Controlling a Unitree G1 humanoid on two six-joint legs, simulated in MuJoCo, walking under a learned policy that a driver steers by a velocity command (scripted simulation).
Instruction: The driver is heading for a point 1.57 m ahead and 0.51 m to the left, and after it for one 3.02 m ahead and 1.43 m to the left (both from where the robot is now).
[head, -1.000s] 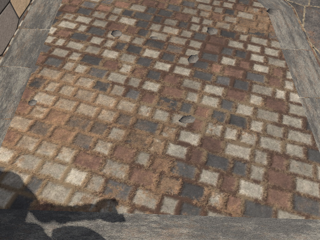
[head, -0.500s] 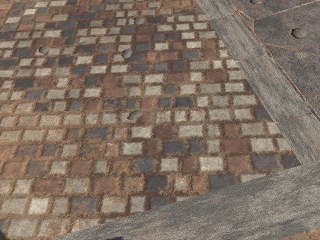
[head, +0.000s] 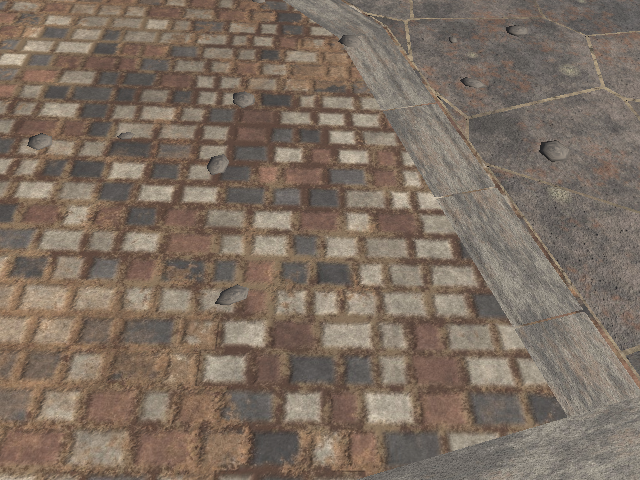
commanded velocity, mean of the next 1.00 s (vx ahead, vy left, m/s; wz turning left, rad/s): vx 0.48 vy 0.00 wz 0.25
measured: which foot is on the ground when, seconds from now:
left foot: down 0.00-0.34, up 0.36-0.86, down 0.88-1.00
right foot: up 0.00-0.32, down 0.34-0.90, up 0.92-1.00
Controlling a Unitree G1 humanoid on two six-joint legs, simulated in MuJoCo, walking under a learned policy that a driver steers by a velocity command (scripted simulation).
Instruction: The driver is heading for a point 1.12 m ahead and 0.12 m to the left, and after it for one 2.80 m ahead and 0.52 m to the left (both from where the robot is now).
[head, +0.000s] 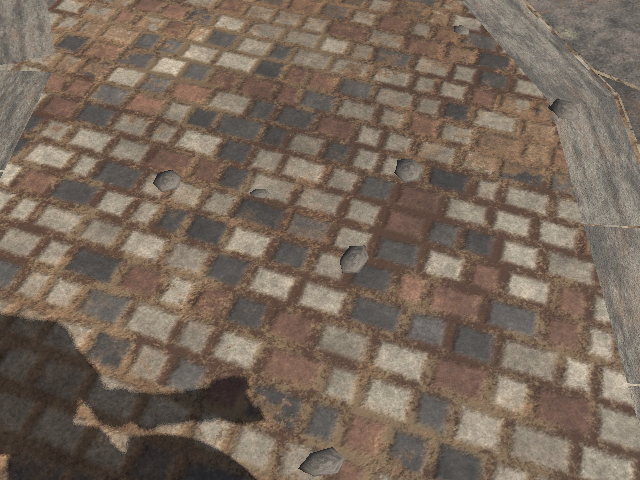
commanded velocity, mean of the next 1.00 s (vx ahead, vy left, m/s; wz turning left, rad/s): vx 0.50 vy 0.00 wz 0.41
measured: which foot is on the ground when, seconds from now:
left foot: down 0.00-0.36, up 0.38-0.84, down 0.86-1.00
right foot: up 0.00-0.34, down 0.36-0.88, up 0.90-1.00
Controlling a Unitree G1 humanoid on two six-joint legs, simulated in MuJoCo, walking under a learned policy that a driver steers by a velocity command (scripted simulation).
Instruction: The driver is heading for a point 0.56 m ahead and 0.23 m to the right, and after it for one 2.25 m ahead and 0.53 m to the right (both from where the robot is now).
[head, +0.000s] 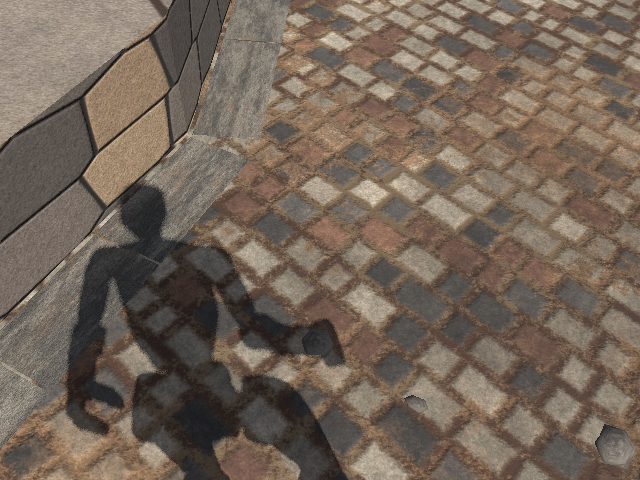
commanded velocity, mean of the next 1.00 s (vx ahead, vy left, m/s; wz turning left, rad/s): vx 0.50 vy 0.00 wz -0.46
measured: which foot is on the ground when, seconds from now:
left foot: down 0.00-0.44, up 0.46-0.86, down 0.88-1.00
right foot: up 0.00-0.40, down 0.42-0.90, up 0.92-1.00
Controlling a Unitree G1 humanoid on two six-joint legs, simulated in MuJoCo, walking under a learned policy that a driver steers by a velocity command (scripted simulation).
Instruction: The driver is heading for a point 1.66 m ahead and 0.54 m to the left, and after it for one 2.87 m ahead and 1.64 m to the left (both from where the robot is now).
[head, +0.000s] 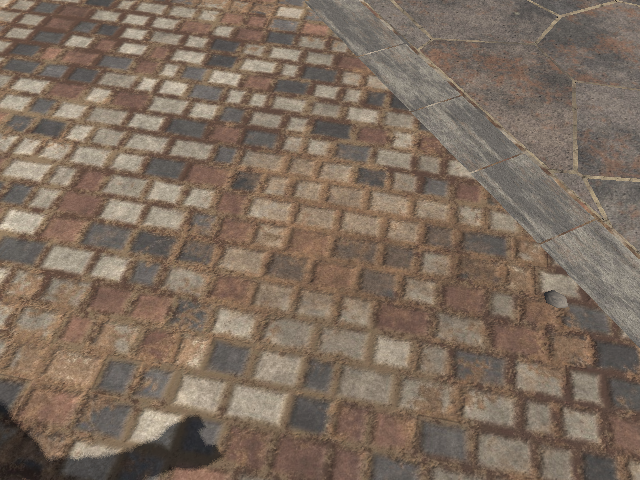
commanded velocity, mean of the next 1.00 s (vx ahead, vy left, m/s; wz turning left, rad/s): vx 0.50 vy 0.00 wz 0.23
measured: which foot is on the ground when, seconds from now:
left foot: down 0.00-0.38, up 0.40-0.86, down 0.88-1.00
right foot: up 0.00-0.36, down 0.38-0.88, up 0.90-1.00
